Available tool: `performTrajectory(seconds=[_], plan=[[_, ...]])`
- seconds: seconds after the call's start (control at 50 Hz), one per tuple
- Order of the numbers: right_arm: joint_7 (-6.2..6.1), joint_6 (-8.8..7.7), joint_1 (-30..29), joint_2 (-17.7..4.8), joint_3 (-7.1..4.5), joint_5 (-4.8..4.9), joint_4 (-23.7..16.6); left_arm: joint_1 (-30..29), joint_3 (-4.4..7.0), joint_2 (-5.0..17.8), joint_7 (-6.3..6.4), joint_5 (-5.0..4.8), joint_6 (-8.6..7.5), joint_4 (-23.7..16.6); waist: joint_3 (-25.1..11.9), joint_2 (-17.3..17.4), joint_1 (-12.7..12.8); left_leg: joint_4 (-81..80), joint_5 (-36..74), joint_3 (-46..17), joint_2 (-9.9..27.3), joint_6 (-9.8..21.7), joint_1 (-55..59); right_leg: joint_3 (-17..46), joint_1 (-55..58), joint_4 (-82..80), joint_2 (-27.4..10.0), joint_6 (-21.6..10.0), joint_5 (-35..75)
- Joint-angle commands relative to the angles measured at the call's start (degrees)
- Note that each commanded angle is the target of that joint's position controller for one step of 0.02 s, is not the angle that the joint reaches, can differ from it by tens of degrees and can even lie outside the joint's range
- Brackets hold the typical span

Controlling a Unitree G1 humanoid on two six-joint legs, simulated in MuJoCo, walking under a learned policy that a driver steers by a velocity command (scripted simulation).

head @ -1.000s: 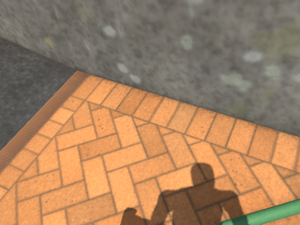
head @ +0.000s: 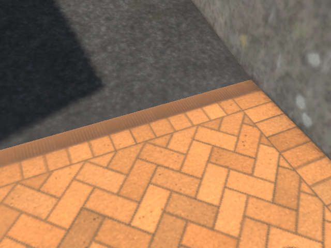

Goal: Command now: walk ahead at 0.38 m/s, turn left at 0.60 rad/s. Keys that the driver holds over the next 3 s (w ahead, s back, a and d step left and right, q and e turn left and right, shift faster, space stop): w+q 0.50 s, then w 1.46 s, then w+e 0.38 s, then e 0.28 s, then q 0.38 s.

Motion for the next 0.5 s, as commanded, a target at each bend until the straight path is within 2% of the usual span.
performTrajectory(seconds=[0.02,0.04,0.06,0.08,0.1,0.12,0.14,0.16,0.18,0.22,0.26,0.28,0.3,0.32,0.34,0.36,0.4,0.42,0.44,0.46,0.48,0.5], plan=[[-1.74,-2.48,11.7,-6.8,-2.16,-0.7,2.2,-2.4,1.15,4.6,-0.68,-0.28,-0.12,-2.9,0.3,11.8,-6.5,-16.6,8.7,-5.1,0.7,4.4,23.2,-1.7,-18.1,13.9,-1.9,-5.2,-15.5],[-2.5,-2.95,16.8,-11.5,-2.62,0.26,0.5,-5.7,-0.91,-1.6,-1.35,1.05,-0.2,-5.8,-0.5,20.2,-8.8,-22.6,-12.6,-33.9,17.1,8.4,30.5,0.9,-37.3,33.8,2.4,-3.0,-22.4],[-3.45,-3.7,15.1,-14.5,-2.99,0.53,-0.9,-12.9,-0.22,1.8,-2.12,1.96,-0.77,-9.4,5.4,14.4,-8.9,-28.6,-5.6,-48.4,22.6,14.4,24.8,10.1,-47.6,38.0,6.5,-2.6,-18.2],[-4.12,-3.79,13.4,-11.6,-2.31,0.18,0.2,-14.4,0.43,4.6,-2.94,1.15,-1.44,-9.1,8.0,7.8,-7.2,-26.6,0.6,-40.3,21.0,14.3,24.1,13.2,-48.2,40.0,2.4,-2.9,-10.9],[-4.41,-4.14,11.3,-9.6,-1.52,0.3,0.5,-11.4,0.67,5.6,-3.57,0.63,-2.09,-6.9,8.1,6.2,-4.6,-25.8,7.2,-32.1,16.0,12.0,23.0,12.2,-45.3,39.9,2.1,-2.9,-4.8],[-4.55,-4.4,9.5,-9.4,-1.31,0.42,0.1,-8.5,0.56,5.5,-3.69,1.19,-2.25,-5.4,6.9,6.4,-3.1,-25.9,14.5,-27.7,12.8,10.2,21.1,11.7,-41.6,39.2,1.6,-2.2,-1.6],[-4.7,-4.89,10.1,-8.7,-0.9,0.88,0.6,-7.9,0.6,6.0,-3.86,1.8,-1.95,-5.1,6.8,8.4,-2.7,-24.7,26.1,-25.1,10.9,9.8,21.8,10.8,-40.5,39.7,1.7,-1.1,-0.5],[-4.64,-5.3,11.5,-7.9,-0.64,1.17,2.0,-8.2,0.5,5.8,-3.82,1.95,-1.45,-4.7,5.8,8.3,-2.6,-22.6,37.5,-22.4,9.2,9.3,24.7,10.3,-40.6,40.7,2.3,-0.4,-0.3],[-4.66,-5.66,14.3,-7.9,-0.77,1.21,3.6,-9.8,0.27,5.3,-3.68,1.83,-0.98,-5.1,4.3,8.1,-3.6,-20.6,45.5,-21.8,8.4,9.2,28.0,9.4,-41.6,40.6,3.2,0.2,-1.3],[-5.39,-5.99,21.8,-7.2,-0.72,1.11,7.5,-15.1,-0.56,3.6,-3.5,1.45,-0.32,-6.8,1.4,7.7,-6.2,-16.3,60.5,-22.9,8.9,8.8,36.2,8.3,-45.9,41.0,5.2,0.4,-4.6],[-6.35,-6.13,27.1,-6.2,-0.54,1.31,10.3,-19.1,-1.21,2.3,-3.51,1.09,-0.18,-8.3,0.0,8.6,-7.6,-14.9,63.4,-25.5,10.3,9.0,39.7,8.9,-49.1,41.0,5.9,-0.2,-5.4],[-6.59,-6.1,26.4,-6.4,-0.54,1.37,10.2,-20.1,-1.61,2.1,-3.82,0.7,-0.3,-8.4,0.3,9.3,-7.4,-16.5,59.3,-26.2,10.3,9.4,37.1,8.3,-47.8,37.9,6.3,0.0,-5.8],[-6.79,-5.97,24.6,-5.9,-0.36,1.21,10.2,-22.0,-2.31,0.7,-3.86,0.62,-0.33,-8.9,1.4,9.3,-7.0,-17.4,57.3,-26.6,10.4,9.9,33.3,7.8,-45.6,35.5,7.0,-0.1,-7.1],[-6.88,-6.41,24.6,-5.6,-0.22,1.05,10.4,-22.8,-2.13,1.4,-3.74,0.73,-0.83,-9.2,1.4,10.1,-6.7,-17.9,56.2,-27.4,10.0,10.3,32.2,8.3,-45.0,34.4,7.1,-0.4,-3.3],[-6.77,-6.77,24.0,-5.8,-0.2,0.84,10.5,-23.2,-2.32,1.5,-3.47,1.03,-1.14,-9.6,1.1,11.3,-6.1,-17.1,59.1,-28.0,11.2,11.0,31.5,8.1,-44.7,35.9,7.5,-1.2,-3.7],[-6.87,-6.91,22.3,-5.8,-0.31,1.11,10.7,-25.8,-2.64,1.7,-3.44,0.92,-1.56,-10.5,3.3,9.0,-5.7,-18.6,57.0,-27.3,10.2,10.8,27.5,9.1,-43.2,29.5,6.9,-1.1,0.8],[-6.78,-6.82,20.2,-6.1,-0.48,0.92,11.3,-29.0,-3.31,0.8,-3.31,0.68,-1.96,-11.8,5.5,9.7,-5.6,-20.4,57.8,-26.0,9.0,9.8,20.5,8.5,-34.5,20.0,8.8,-1.6,6.2],[-6.66,-6.79,19.2,-6.5,-0.61,0.98,11.7,-28.1,-3.38,0.8,-2.86,0.33,-1.75,-11.8,5.2,10.9,-4.5,-20.6,60.7,-25.4,9.0,9.1,17.2,8.3,-28.2,17.6,9.8,-2.2,7.5],[-6.52,-6.95,16.3,-6.7,-0.6,1.18,11.5,-23.6,-3.12,1.5,-2.16,-0.09,-1.54,-10.6,4.6,11.5,-1.7,-19.1,66.8,-24.0,8.3,7.3,12.1,8.1,-18.1,14.5,11.1,-3.3,8.4],[-6.29,-7.23,15.7,-7.3,-0.79,1.57,11.5,-18.1,-2.23,3.6,-1.31,-0.1,-1.44,-8.9,2.0,11.1,0.6,-14.7,73.8,-23.7,7.7,5.7,9.0,8.3,-7.9,13.5,12.7,-4.2,8.9],[-6.03,-7.69,14.1,-7.9,-0.88,1.65,11.4,-10.0,-1.09,6.1,-0.44,-0.25,-1.58,-6.4,-1.5,9.9,4.4,-6.1,75.4,-23.4,6.7,4.1,7.0,9.7,2.1,11.4,12.4,-5.1,10.8],[-5.77,-8.24,11.2,-8.6,-1.19,1.86,10.7,-0.3,-0.13,7.5,0.36,-0.12,-2.25,-3.4,-5.0,8.6,9.2,4.9,68.4,-22.7,3.8,3.1,2.2,12.4,13.6,7.3,9.2,-5.8,13.1]])
Next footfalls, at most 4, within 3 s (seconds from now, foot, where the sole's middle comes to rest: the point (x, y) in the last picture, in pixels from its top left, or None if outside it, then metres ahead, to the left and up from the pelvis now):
0.10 right None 0.02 -0.15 -0.69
0.52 right None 0.41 0.03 -0.78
1.02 left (84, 244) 0.54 0.32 -0.78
1.58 right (105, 168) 0.91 0.30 -0.78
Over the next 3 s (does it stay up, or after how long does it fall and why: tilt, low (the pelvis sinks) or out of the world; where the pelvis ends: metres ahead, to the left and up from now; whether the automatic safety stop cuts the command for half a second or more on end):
stays up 1.26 0.44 0.02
